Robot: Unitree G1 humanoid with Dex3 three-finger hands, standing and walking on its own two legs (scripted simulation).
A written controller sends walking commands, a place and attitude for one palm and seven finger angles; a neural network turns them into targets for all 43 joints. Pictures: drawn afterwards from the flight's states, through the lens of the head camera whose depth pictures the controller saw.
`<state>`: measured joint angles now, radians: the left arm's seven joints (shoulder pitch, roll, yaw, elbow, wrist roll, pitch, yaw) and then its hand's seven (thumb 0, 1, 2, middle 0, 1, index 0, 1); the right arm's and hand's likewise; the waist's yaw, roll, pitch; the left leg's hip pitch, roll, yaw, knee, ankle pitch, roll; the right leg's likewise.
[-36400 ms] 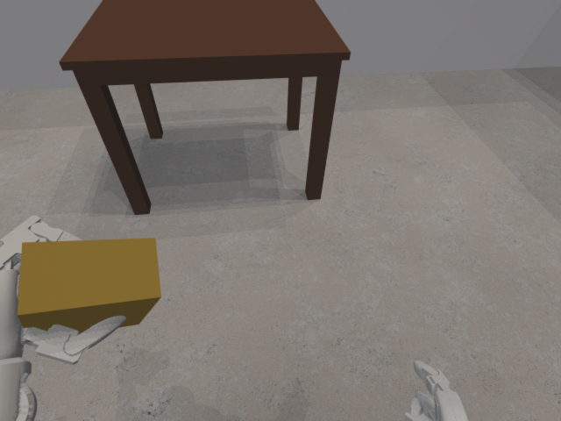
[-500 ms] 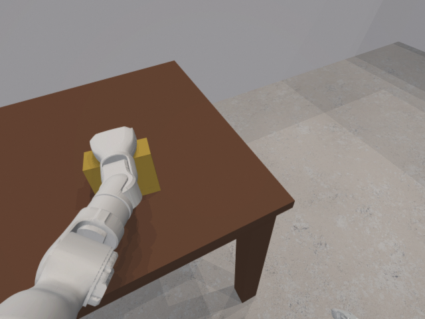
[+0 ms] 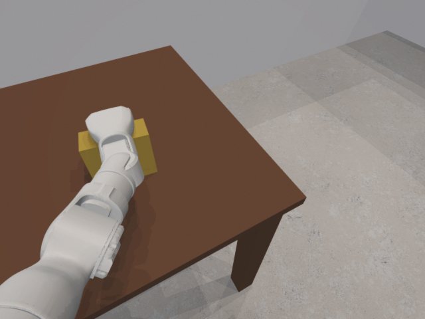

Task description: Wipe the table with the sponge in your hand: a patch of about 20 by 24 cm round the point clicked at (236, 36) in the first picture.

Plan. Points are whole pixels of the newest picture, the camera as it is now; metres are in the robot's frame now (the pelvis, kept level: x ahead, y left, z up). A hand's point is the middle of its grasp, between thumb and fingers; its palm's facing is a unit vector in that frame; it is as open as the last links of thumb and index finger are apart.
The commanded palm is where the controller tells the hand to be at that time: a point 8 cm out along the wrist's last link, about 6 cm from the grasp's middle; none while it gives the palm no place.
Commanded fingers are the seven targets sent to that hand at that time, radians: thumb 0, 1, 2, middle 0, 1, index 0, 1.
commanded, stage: wipe back along the third lane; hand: left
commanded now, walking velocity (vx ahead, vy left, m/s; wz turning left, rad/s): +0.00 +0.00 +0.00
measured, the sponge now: (122, 159) +0.45 +0.20 +0.03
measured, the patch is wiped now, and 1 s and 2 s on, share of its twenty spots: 1.00 1.00 1.00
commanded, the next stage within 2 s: slide back across to the middle lane in 1.62 s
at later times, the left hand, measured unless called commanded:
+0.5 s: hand (123, 155) +0.42 +0.19 +0.07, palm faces +0.00 -0.03 -1.00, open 10.0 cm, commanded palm +0.38 +0.16 +0.11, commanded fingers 0.00 0.10 1.30 -1.20 -1.60 -1.20 -1.60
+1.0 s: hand (132, 179) +0.36 +0.16 +0.07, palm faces +0.02 -0.06 -1.00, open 10.1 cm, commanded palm +0.32 +0.14 +0.11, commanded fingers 0.00 0.10 1.30 -1.20 -1.60 -1.20 -1.60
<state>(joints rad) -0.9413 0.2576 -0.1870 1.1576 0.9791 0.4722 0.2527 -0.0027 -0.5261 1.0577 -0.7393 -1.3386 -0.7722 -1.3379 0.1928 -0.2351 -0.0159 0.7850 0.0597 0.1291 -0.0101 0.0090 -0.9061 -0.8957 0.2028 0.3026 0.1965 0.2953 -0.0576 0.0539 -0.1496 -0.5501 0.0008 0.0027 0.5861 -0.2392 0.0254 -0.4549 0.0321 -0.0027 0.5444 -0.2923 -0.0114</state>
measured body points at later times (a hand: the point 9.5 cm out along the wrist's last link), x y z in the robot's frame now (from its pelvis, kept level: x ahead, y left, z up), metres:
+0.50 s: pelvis +0.02 +0.01 +0.01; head +0.02 -0.01 +0.45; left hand +0.42 +0.18 +0.13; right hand +0.20 -0.22 -0.11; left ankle +0.02 +0.10 -0.73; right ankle -0.02 -0.12 -0.73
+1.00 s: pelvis +0.02 -0.02 +0.01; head -0.01 -0.05 +0.45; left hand +0.36 +0.16 +0.13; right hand +0.25 -0.22 -0.09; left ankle +0.02 +0.10 -0.73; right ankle -0.02 -0.12 -0.73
